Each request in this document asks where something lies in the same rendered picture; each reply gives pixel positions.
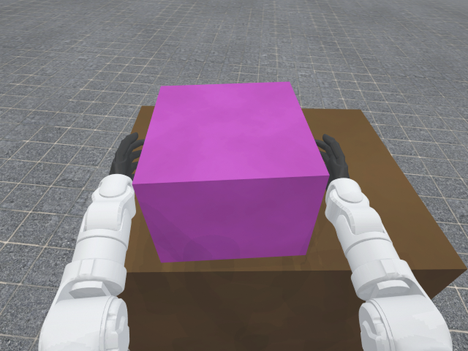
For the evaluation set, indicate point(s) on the right robot hand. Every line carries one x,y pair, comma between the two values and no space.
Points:
333,157

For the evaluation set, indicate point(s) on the pedestal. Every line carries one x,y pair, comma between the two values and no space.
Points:
289,303

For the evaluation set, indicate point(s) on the robot right upper arm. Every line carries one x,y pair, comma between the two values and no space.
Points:
402,323

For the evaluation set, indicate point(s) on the robot left upper arm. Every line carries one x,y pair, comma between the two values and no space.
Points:
87,324

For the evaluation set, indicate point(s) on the robot left forearm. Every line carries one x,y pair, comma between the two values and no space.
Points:
97,267

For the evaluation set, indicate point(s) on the robot right forearm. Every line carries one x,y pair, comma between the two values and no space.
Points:
377,271

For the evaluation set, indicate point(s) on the left robot hand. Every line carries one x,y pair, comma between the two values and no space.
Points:
123,161

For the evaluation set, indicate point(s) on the carton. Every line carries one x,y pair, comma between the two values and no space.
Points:
229,171

